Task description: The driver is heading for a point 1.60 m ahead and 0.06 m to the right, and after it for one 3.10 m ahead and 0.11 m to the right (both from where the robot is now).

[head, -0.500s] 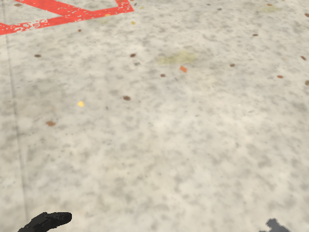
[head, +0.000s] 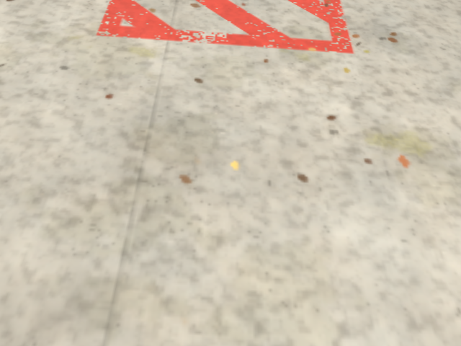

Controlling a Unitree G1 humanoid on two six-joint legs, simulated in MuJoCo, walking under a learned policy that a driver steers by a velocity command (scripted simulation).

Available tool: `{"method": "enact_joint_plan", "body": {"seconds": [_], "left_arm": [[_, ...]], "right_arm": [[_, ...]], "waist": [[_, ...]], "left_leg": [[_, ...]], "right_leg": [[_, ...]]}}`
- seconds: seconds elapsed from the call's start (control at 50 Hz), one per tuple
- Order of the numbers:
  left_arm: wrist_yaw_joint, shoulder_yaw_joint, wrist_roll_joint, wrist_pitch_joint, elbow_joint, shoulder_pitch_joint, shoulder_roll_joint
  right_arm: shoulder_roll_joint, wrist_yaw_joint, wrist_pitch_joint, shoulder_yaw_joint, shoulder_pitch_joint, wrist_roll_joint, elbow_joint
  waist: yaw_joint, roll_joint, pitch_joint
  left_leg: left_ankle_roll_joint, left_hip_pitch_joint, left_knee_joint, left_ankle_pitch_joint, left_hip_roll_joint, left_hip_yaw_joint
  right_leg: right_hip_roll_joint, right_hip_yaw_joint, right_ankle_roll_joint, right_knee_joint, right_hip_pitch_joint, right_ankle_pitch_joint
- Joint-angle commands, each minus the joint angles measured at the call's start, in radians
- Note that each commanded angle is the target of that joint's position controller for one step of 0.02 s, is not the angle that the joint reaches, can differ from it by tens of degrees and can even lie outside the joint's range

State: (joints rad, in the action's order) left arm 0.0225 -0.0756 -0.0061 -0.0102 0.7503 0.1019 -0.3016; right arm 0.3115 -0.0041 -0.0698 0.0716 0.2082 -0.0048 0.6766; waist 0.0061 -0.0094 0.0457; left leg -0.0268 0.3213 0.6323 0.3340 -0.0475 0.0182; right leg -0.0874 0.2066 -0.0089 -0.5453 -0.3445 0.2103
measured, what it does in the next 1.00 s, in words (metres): steps on the spot: right foot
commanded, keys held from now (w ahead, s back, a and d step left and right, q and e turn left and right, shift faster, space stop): q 0.22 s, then no key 0.12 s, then e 0.66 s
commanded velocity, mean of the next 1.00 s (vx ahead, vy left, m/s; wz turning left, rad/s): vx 0.01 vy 0.00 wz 0.00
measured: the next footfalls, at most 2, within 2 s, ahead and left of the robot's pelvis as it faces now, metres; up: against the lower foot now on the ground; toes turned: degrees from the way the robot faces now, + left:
right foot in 0.44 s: +0.09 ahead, -0.13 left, +0.00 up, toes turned +12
right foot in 1.06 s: +0.05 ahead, -0.16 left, +0.00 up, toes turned -10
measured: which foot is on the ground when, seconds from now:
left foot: down 0.00-1.00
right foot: up 0.00-0.42, down 0.44-0.78, up 0.80-1.00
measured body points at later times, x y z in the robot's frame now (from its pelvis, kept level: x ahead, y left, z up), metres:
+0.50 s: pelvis +0.03 -0.01 +0.01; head +0.04 -0.01 +0.46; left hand +0.11 +0.28 -0.10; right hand +0.23 -0.23 -0.09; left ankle +0.02 +0.10 -0.73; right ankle +0.05 -0.14 -0.73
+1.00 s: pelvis +0.02 -0.03 +0.01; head +0.06 -0.05 +0.46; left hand +0.22 +0.23 -0.08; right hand +0.13 -0.33 -0.10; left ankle +0.02 +0.10 -0.73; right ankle +0.01 -0.15 -0.69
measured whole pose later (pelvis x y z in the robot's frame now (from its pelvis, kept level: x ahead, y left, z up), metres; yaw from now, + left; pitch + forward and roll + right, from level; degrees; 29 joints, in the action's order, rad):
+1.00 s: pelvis +0.02 -0.03 +0.01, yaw -6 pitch +1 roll +1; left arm -0.03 -0.08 -0.03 -0.06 0.69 0.12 -0.31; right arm 0.29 -0.05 -0.02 0.08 0.19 0.00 0.66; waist 0.02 0.00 0.07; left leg 0.02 0.23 0.50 0.28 -0.06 0.12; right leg -0.04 0.01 -0.06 -0.85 -0.43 0.43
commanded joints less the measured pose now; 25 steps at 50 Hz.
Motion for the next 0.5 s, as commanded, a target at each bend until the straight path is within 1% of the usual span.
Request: {"method": "enact_joint_plan", "body": {"seconds": [0.02, 0.04, 0.06, 0.08, 0.1, 0.12, 0.14, 0.18, 0.22, 0.24, 0.28, 0.34, 0.36, 0.38, 0.4, 0.42, 0.44, 0.46, 0.48, 0.5], "left_arm": [[0.003, -0.020, 0.023, 0.003, -0.101, -0.054, -0.069], [0.010, -0.031, 0.020, 0.004, -0.111, -0.127, -0.103], [0.014, -0.038, 0.006, 0.001, -0.102, -0.104, -0.111], [0.022, -0.044, 0.012, -0.003, -0.071, -0.064, -0.112], [0.027, -0.047, 0.021, -0.004, -0.057, -0.045, -0.116], [0.024, -0.048, 0.022, -0.002, -0.054, -0.037, -0.111], [0.021, -0.046, 0.016, 0.003, -0.053, -0.028, -0.103], [0.018, -0.039, 0.007, 0.008, -0.056, -0.037, -0.085], [0.015, -0.030, 0.005, 0.012, -0.064, -0.066, -0.069], [0.011, -0.027, 0.003, 0.013, -0.061, -0.066, -0.067], [0.001, -0.022, 0.000, 0.014, -0.055, -0.062, -0.068], [-0.010, -0.020, -0.007, 0.018, -0.052, -0.050, -0.079], [-0.015, -0.018, -0.007, 0.019, -0.047, -0.035, -0.079], [-0.020, -0.013, -0.006, 0.021, -0.040, -0.021, -0.071], [-0.027, -0.006, -0.003, 0.025, -0.028, 0.005, -0.051], [-0.035, 0.005, 0.008, 0.030, -0.015, 0.026, -0.026], [-0.036, 0.006, 0.024, 0.032, -0.013, 0.026, -0.052], [-0.032, -0.005, 0.030, 0.032, -0.030, 0.003, -0.138], [-0.034, 0.003, 0.026, 0.032, -0.027, -0.063, -0.117], [-0.038, 0.002, 0.015, 0.033, -0.042, -0.081, -0.105]], "right_arm": [[0.301, -0.019, 0.019, 0.076, 0.098, 0.026, -0.070], [0.254, -0.013, 0.044, 0.067, 0.082, 0.049, -0.077], [0.226, -0.012, 0.063, 0.058, 0.036, 0.041, -0.078], [0.192, -0.015, 0.069, 0.051, -0.017, 0.019, -0.087], [0.163, -0.019, 0.070, 0.039, -0.043, 0.003, -0.094], [0.144, -0.025, 0.069, 0.030, -0.044, 0.003, -0.098], [0.136, -0.028, 0.067, 0.026, -0.035, 0.006, -0.102], [0.140, -0.035, 0.064, 0.028, -0.008, 0.005, -0.104], [0.155, -0.041, 0.058, 0.036, 0.014, 0.000, -0.105], [0.157, -0.042, 0.054, 0.037, 0.011, 0.001, -0.108], [0.156, -0.040, 0.048, 0.037, 0.006, 0.007, -0.114], [0.152, -0.027, 0.040, 0.032, -0.004, 0.011, -0.114], [0.137, -0.024, 0.039, 0.025, -0.016, 0.012, -0.112], [0.113, -0.022, 0.039, 0.015, -0.029, 0.012, -0.109], [0.081, -0.020, 0.040, 0.001, -0.050, 0.009, -0.102], [0.045, -0.018, 0.044, -0.014, -0.042, 0.008, -0.084], [0.027, -0.015, 0.055, -0.020, 0.009, 0.024, -0.060], [0.034, -0.012, 0.066, -0.017, 0.075, 0.052, -0.053], [0.040, -0.013, 0.072, -0.014, 0.071, 0.057, -0.053], [0.091, -0.020, 0.074, -0.003, 0.004, 0.053, -0.046]], "waist": [[0.026, 0.345, -0.030], [0.062, 0.229, -0.059], [0.023, 0.193, -0.056], [-0.004, 0.137, -0.068], [-0.011, 0.145, -0.077], [-0.018, 0.150, -0.097], [-0.021, 0.141, -0.119], [-0.009, 0.129, -0.136], [0.009, 0.138, -0.133], [0.013, 0.147, -0.137], [0.024, 0.167, -0.137], [0.034, 0.176, -0.129], [0.030, 0.172, -0.135], [0.024, 0.165, -0.141], [0.000, 0.149, -0.145], [-0.021, 0.125, -0.140], [0.004, 0.080, -0.144], [0.075, -0.078, -0.145], [0.101, -0.150, -0.117], [0.055, -0.128, -0.075]], "left_leg": [[-0.307, -0.171, -0.350, -0.359, -0.346, -0.581], [-0.314, -0.132, -0.375, -0.264, -0.311, -0.541], [-0.253, -0.126, -0.368, -0.211, -0.257, -0.459], [-0.196, -0.138, -0.349, -0.178, -0.212, -0.405], [-0.177, -0.142, -0.335, -0.234, -0.193, -0.373], [-0.174, -0.137, -0.323, -0.308, -0.171, -0.349], [-0.176, -0.155, -0.312, -0.362, -0.158, -0.336], [-0.180, -0.209, -0.291, -0.419, -0.146, -0.331], [-0.184, -0.245, -0.276, -0.406, -0.141, -0.353], [-0.185, -0.251, -0.271, -0.388, -0.142, -0.355], [-0.195, -0.222, -0.263, -0.370, -0.145, -0.367], [-0.207, -0.170, -0.245, -0.416, -0.150, -0.397], [-0.206, -0.175, -0.233, -0.440, -0.155, -0.397], [-0.199, -0.170, -0.218, -0.458, -0.151, -0.391], [-0.178, -0.148, -0.201, -0.446, -0.133, -0.369], [-0.137, -0.114, -0.202, -0.381, -0.104, -0.340], [-0.082, -0.079, -0.187, -0.269, -0.058, -0.300], [-0.027, -0.051, -0.109, -0.096, 0.032, -0.214], [0.022, -0.117, -0.174, -0.048, 0.053, -0.164], [0.040, -0.140, -0.166, -0.086, 0.057, -0.146]], "right_leg": [[0.098, -0.106, -0.058, -0.406, -0.366, 0.449], [0.084, -0.231, -0.039, -0.539, -0.362, 0.412], [0.067, -0.262, -0.021, -0.562, -0.360, 0.307], [0.056, -0.271, -0.020, -0.561, -0.353, 0.229], [0.060, -0.269, -0.030, -0.570, -0.343, 0.178], [0.069, -0.268, -0.039, -0.594, -0.307, 0.146], [0.079, -0.268, -0.047, -0.596, -0.292, 0.123], [0.089, -0.272, -0.060, -0.519, -0.292, 0.100], [0.096, -0.280, -0.073, -0.399, -0.284, 0.098], [0.094, -0.280, -0.077, -0.350, -0.262, 0.098], [0.091, -0.272, -0.078, -0.274, -0.191, 0.117], [0.092, -0.255, -0.067, -0.196, -0.088, 0.157], [0.084, -0.250, -0.062, -0.163, -0.060, 0.159], [0.074, -0.246, -0.054, -0.105, -0.017, 0.140], [0.067, -0.237, -0.043, 0.010, 0.058, 0.059], [0.062, -0.235, -0.028, 0.182, 0.160, -0.109], [0.017, -0.296, -0.006, 0.200, 0.241, -0.232], [-0.095, -0.427, 0.056, 0.165, 0.256, -0.439], [-0.113, -0.456, 0.143, 0.171, 0.122, -0.302], [-0.070, -0.446, 0.134, 0.186, 0.077, -0.166]]}}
